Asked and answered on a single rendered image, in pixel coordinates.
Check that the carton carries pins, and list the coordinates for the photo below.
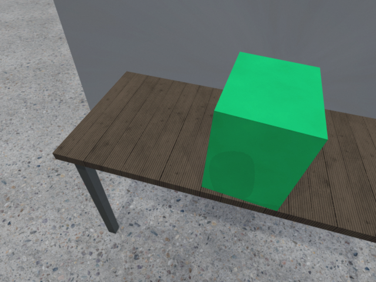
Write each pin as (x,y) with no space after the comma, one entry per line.
(268,126)

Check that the table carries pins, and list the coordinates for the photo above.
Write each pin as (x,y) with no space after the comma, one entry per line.
(157,131)

